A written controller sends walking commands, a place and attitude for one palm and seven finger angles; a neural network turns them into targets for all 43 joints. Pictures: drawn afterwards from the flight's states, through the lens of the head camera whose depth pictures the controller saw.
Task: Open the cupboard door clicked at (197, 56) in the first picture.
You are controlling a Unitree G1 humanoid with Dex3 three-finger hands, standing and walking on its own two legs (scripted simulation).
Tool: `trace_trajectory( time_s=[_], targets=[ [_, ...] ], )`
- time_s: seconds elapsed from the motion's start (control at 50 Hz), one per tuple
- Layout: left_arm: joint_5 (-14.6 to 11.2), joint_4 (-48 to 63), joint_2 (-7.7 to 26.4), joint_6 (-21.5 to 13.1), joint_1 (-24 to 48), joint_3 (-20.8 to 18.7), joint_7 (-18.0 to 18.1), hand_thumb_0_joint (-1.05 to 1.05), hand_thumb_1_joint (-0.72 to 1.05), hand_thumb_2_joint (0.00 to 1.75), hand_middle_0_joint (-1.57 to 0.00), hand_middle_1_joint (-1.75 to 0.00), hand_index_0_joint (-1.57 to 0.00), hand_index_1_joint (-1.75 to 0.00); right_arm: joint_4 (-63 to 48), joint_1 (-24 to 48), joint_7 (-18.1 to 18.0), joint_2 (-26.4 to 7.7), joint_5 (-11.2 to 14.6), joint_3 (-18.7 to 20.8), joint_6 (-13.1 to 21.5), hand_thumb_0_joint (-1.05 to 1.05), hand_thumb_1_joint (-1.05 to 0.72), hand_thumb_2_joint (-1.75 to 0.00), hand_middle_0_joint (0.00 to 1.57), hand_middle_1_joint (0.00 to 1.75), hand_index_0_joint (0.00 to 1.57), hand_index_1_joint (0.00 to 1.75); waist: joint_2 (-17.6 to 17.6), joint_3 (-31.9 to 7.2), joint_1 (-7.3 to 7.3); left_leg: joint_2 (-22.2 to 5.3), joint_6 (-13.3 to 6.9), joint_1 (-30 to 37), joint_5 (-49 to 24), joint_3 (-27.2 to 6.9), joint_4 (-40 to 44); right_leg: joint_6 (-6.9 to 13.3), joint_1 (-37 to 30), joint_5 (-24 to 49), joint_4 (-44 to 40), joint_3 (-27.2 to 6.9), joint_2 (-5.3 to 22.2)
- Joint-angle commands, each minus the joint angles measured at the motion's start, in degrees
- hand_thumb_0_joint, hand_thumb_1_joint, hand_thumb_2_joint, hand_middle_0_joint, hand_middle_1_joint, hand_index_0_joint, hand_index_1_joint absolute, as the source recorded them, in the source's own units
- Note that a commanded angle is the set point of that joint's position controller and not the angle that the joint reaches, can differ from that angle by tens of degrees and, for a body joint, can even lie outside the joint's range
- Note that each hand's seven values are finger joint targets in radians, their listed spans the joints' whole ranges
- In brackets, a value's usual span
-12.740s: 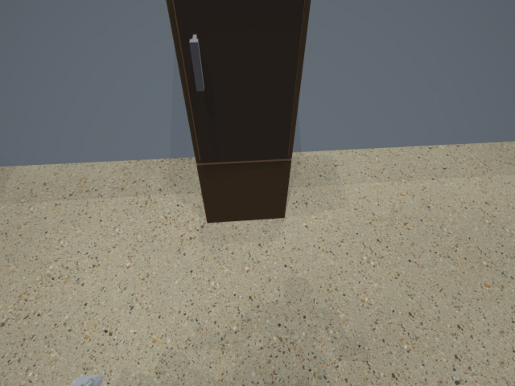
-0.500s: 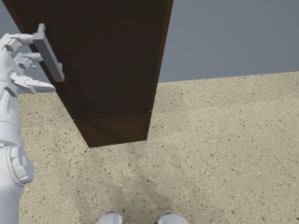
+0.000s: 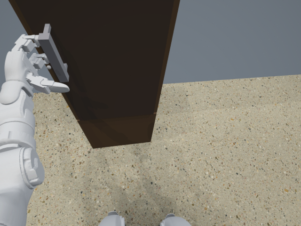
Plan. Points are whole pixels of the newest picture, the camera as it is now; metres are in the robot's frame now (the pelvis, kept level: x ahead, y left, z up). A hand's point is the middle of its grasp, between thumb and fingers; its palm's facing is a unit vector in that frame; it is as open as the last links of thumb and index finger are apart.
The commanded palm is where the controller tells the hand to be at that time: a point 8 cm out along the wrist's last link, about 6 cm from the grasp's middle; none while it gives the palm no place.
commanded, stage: slide the fingers in behind the handle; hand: left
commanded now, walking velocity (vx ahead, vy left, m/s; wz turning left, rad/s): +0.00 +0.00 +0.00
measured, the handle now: (56, 54) +0.54 +0.22 +0.10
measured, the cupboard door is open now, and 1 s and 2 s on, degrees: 0 0 11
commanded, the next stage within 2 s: close the thumb around the handle in 0.70 s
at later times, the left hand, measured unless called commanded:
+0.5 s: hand (62, 67) +0.49 +0.20 +0.11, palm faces +0.08 -1.00 +0.00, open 14.0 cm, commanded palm +0.47 +0.24 +0.10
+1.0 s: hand (61, 65) +0.50 +0.20 +0.11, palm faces +0.07 -1.00 +0.00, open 12.7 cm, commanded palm +0.47 +0.25 +0.10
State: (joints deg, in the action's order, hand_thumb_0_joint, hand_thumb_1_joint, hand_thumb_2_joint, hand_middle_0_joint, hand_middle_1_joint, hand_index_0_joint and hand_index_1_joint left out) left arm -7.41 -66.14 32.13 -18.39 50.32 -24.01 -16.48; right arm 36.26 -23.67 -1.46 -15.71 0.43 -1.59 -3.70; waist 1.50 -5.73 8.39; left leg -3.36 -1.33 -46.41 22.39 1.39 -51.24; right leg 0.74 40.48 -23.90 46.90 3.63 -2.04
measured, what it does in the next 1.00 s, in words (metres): stands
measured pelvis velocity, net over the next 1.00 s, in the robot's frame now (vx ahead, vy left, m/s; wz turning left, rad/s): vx -0.01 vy -0.01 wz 0.00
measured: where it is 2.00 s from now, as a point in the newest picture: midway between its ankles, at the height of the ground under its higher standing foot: outside the picture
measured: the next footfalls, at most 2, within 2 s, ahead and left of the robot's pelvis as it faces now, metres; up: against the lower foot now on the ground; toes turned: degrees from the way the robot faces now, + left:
none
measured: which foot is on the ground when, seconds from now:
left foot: down 0.00-1.00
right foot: down 0.00-1.00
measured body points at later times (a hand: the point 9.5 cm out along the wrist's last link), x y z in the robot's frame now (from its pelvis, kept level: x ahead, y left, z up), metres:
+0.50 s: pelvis -0.01 +0.00 +0.00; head +0.09 +0.01 +0.44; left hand +0.48 +0.25 +0.11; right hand +0.01 -0.27 -0.12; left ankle +0.02 +0.10 -0.69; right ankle -0.02 -0.12 -0.69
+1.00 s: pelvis -0.01 -0.01 +0.00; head +0.10 +0.01 +0.44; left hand +0.49 +0.25 +0.11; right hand -0.01 -0.28 -0.11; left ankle +0.02 +0.10 -0.69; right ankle -0.02 -0.12 -0.69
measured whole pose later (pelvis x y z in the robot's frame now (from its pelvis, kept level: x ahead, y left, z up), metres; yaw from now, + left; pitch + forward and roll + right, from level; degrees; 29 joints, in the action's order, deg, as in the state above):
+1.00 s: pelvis -0.01 -0.01 +0.00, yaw +0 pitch +18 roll -3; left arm -5.7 -68.4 30.6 -18.9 52.9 -23.4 -13.0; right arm 36.4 -24.1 -1.4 -15.7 0.2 -1.5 -2.9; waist 1.7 -5.4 9.4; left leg -3.5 -0.9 -47.0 21.7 1.2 -51.1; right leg 1.3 41.4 -23.7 47.5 3.7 -2.2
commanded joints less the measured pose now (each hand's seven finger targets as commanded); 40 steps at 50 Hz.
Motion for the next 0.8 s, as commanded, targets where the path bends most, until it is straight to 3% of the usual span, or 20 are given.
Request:
trace_trajectory(
  time_s=[0.0, 0.04, 0.08, 0.18, 0.22, 0.24, 0.28, 0.3, 0.34, 0.38, 0.42, 0.46, 0.5, 0.54, 0.58, 0.62, 0.68, 0.7, 0.72, 0.78],
  targets=[
    [-0.96, 13.33, 12.9, -3.32, 25.87, -0.64, 0.82, 0.0, -0.5, 0.3, -0.3, -1.2, -0.3, -1.2, -3.04, -7.76, -0.57, -10.24, 0.15, 3.75, 0.82, 0.0, -0.9, -0.9, 0.2, 0.3, 0.2, 0.3, 6.28, -23.39, 0.74, 1.34, -0.79, 24.97, -22.48, -4.25, 4.11, 0.06, -2.95, 20.49, -4.87, -1.42, -1.95],
    [-0.75, 13.83, 11.77, -3.47, 26.08, -0.16, 1.61, 0.0, -0.5, 0.3, -0.3, -1.2, -0.3, -1.2, -3.09, -7.76, -0.49, -10.07, -0.09, 3.62, 0.88, 0.0, -0.9, -0.9, 0.2, 0.3, 0.2, 0.3, 7.34, -23.64, 0.73, 1.54, -0.81, 25.34, -23.18, -4.13, 4.06, 0.21, -2.9, 20.93, -4.74, -1.52, -1.88],
    [-0.16, 12.95, 12.91, -3.59, 25.78, -0.98, 2.43, 0.0, -0.5, 0.3, -0.3, -1.2, -0.3, -1.2, -2.91, -7.65, -0.44, -9.98, -0.04, 3.69, 0.86, 0.0, -0.9, -0.9, 0.2, 0.3, 0.2, 0.3, 6.5, -23.29, 0.56, 1.53, -0.78, 24.53, -22.29, -3.99, 4.05, 0.05, -3.22, 20.62, -4.8, -1.67, -1.79],
    [0.03, 15.38, 11.04, -4.72, 23.9, -0.9, 3.81, 0.0, -0.5, 0.3, -0.3, -1.2, -0.3, -1.2, -3.46, -7.24, 0.17, -9.5, -0.23, 3.86, 1.17, 0.0, -0.9, -0.9, 0.2, 0.3, 0.2, 0.3, 7.89, -26.15, -0.52, 1.5, -0.42, 27.01, -25.04, -4.0, 3.89, 0.28, -3.91, 21.99, -4.15, -1.47, -1.89],
    [-0.09, 12.67, 10.62, -3.89, 22.87, -0.78, 4.06, 0.0, -0.5, 0.3, -0.3, -1.2, -0.3, -1.2, -3.47, -7.13, 0.18, -9.64, -0.12, 3.76, 1.08, 0.0, -0.9, -0.9, 0.2, 0.3, 0.2, 0.3, 3.25, -22.42, -0.05, 1.56, -0.77, 23.3, -21.93, -3.59, 4.49, -0.01, -4.77, 21.19, -4.71, -1.49, -1.91],
    [0.07, 11.93, 10.64, -3.81, 22.51, -0.78, 4.15, 0.0, -0.5, 0.3, -0.3, -1.2, -0.3, -1.2, -3.57, -7.27, 0.09, -9.75, -0.12, 3.69, 1.0, 0.0, -0.9, -0.9, 0.2, 0.3, 0.2, 0.3, 2.82, -21.9, -0.09, 1.76, -0.93, 22.5, -21.34, -3.53, 4.53, 0.09, -5.14, 21.12, -4.76, -1.63, -1.86],
    [0.43, 12.62, 9.46, -3.52, 24.67, 0.53, 4.46, 0.0, -0.5, 0.3, -0.3, -1.2, -0.3, -1.2, -3.71, -6.81, 0.1, -9.46, -0.05, 3.63, 1.12, 0.0, -0.9, -0.9, 0.2, 0.3, 0.2, 0.3, 5.06, -21.64, 0.3, 1.85, -0.86, 22.59, -20.04, -3.18, 4.68, -0.04, -4.25, 20.34, -4.89, -1.85, -1.64],
    [0.7, 12.4, 11.47, -3.67, 24.61, -0.8, 4.75, 0.0, -0.5, 0.3, -0.3, -1.2, -0.3, -1.2, -3.64, -6.97, 0.01, -9.67, -0.03, 3.67, 1.09, 0.0, -0.9, -0.9, 0.2, 0.3, 0.2, 0.3, 4.46, -21.36, -0.05, 1.74, -0.82, 22.11, -19.17, -3.41, 4.74, 0.06, -4.32, 19.45, -4.95, -1.87, -1.63],
    [0.92, 12.85, 11.03, -4.35, 27.07, -0.08, 5.19, 0.0, -0.5, 0.3, -0.3, -1.2, -0.3, -1.2, -3.47, -7.11, -0.17, -9.64, -0.12, 3.56, 1.23, 0.0, -0.9, -0.9, 0.2, 0.3, 0.2, 0.3, 3.77, -21.15, 0.76, 1.78, -0.96, 22.17, -18.79, -3.66, 4.68, 0.06, -3.99, 19.1, -4.92, -2.04, -1.64],
    [1.15, 12.48, 9.89, -4.79, 28.61, 0.83, 5.5, 0.0, -0.5, 0.3, -0.3, -1.2, -0.3, -1.2, -3.07, -7.0, -0.19, -9.44, -0.14, 3.6, 1.53, 0.0, -0.9, -0.9, 0.2, 0.3, 0.2, 0.3, 5.52, -22.02, 1.25, 1.65, -0.72, 23.6, -18.5, -3.93, 4.5, 0.0, -2.26, 17.97, -4.86, -1.99, -1.61],
    [1.26, 11.0, 11.8, -5.01, 28.62, -0.41, 5.61, 0.0, -0.5, 0.3, -0.3, -1.2, -0.3, -1.2, -2.67, -7.36, -0.31, -9.81, -0.13, 3.57, 1.78, 0.0, -0.9, -0.9, 0.2, 0.3, 0.2, 0.3, 4.27, -21.73, 1.08, 1.65, -0.7, 22.43, -17.48, -4.12, 4.57, 0.04, -2.6, 17.02, -4.89, -2.07, -1.56],
    [1.48, 12.34, 10.22, -5.55, 30.31, 1.03, 5.59, 0.0, -0.5, 0.3, -0.3, -1.2, -0.3, -1.2, -2.66, -7.14, -0.26, -9.54, -0.25, 3.58, 2.0, 0.0, -0.9, -0.9, 0.2, 0.3, 0.2, 0.3, 6.56, -23.97, 1.39, 1.77, -0.71, 24.01, -18.31, -4.01, 4.17, -0.05, -2.26, 17.58, -4.61, -2.28, -1.47],
    [1.28, 11.69, 9.48, -5.37, 29.1, 1.2, 5.53, 0.0, -0.5, 0.3, -0.3, -1.2, -0.3, -1.2, -2.56, -7.49, -0.13, -9.54, -0.34, 3.61, 2.12, 0.0, -0.9, -0.9, 0.2, 0.3, 0.2, 0.3, 6.16, -24.58, 1.27, 1.68, -0.65, 24.54, -19.34, -4.09, 4.04, -0.01, -2.33, 18.28, -4.54, -2.06, -1.58],
    [1.04, 9.33, 11.18, -4.79, 27.04, -0.59, 5.41, 0.0, -0.5, 0.3, -0.3, -1.2, -0.3, -1.2, -2.53, -8.01, -0.27, -9.98, -0.39, 3.57, 1.95, 0.0, -0.9, -0.9, 0.2, 0.3, 0.2, 0.3, 3.23, -23.85, 0.98, 1.79, -0.92, 22.59, -19.43, -3.99, 4.01, 0.01, -3.71, 19.15, -4.54, -2.1, -1.69],
    [1.25, 8.68, 10.01, -3.86, 27.77, 1.08, 5.13, 0.0, -0.5, 0.3, -0.3, -1.2, -0.3, -1.2, -2.77, -7.61, -0.24, -9.73, -0.16, 3.4, 1.77, 0.0, -0.9, -0.9, 0.2, 0.3, 0.2, 0.3, 4.31, -21.95, 1.4, 1.96, -1.07, 20.95, -18.04, -3.32, 4.18, -0.28, -3.47, 19.04, -5.02, -2.43, -1.49],
    [1.72, 8.04, 11.97, -3.46, 28.45, 0.34, 5.16, 0.0, -0.5, 0.3, -0.3, -1.2, -0.3, -1.2, -2.76, -7.92, -0.45, -9.99, -0.03, 3.46, 1.64, 0.0, -0.9, -0.9, 0.2, 0.3, 0.2, 0.3, 3.22, -21.03, 1.64, 1.99, -1.2, 19.27, -15.87, -3.34, 4.46, -0.35, -3.79, 17.54, -5.38, -2.65, -1.42],
    [1.55, 8.93, 12.37, -3.74, 27.52, -0.28, 4.87, 0.0, -0.5, 0.3, -0.3, -1.2, -0.3, -1.2, -3.01, -8.21, -0.53, -9.83, -0.15, 3.5, 1.65, 0.0, -0.9, -0.9, 0.2, 0.3, 0.2, 0.3, 4.2, -23.09, 0.97, 2.1, -1.17, 20.04, -17.53, -3.17, 4.15, -0.27, -4.96, 19.21, -5.06, -2.75, -1.36],
    [1.33, 9.58, 10.53, -3.74, 28.42, 1.14, 4.68, 0.0, -0.5, 0.3, -0.3, -1.2, -0.3, -1.2, -2.97, -8.04, -0.38, -9.61, -0.19, 3.44, 1.71, 0.0, -0.9, -0.9, 0.2, 0.3, 0.2, 0.3, 5.01, -22.7, 1.53, 2.1, -1.18, 20.63, -17.34, -3.03, 4.3, -0.35, -4.42, 19.05, -5.33, -2.66, -1.37],
    [1.05, 9.75, 11.95, -3.8, 27.31, -0.46, 4.61, 0.0, -0.5, 0.3, -0.3, -1.2, -0.3, -1.2, -2.97, -8.35, -0.41, -9.82, -0.19, 3.62, 1.71, 0.0, -0.9, -0.9, 0.2, 0.3, 0.2, 0.3, 4.23, -23.4, 0.9, 2.08, -1.24, 20.54, -17.63, -3.01, 4.14, -0.29, -5.08, 19.3, -5.33, -2.71, -1.47],
    [0.99, 8.99, 13.13, -3.67, 27.45, -0.74, 4.16, 0.0, -0.5, 0.3, -0.3, -1.2, -0.3, -1.2, -2.89, -8.42, -0.55, -9.92, -0.12, 3.47, 1.53, 0.0, -0.9, -0.9, 0.2, 0.3, 0.2, 0.3, 3.6, -22.64, 1.29, 2.15, -1.38, 18.85, -17.14, -2.72, 4.19, -0.49, -6.06, 20.19, -5.42, -3.11, -1.38]
  ],
)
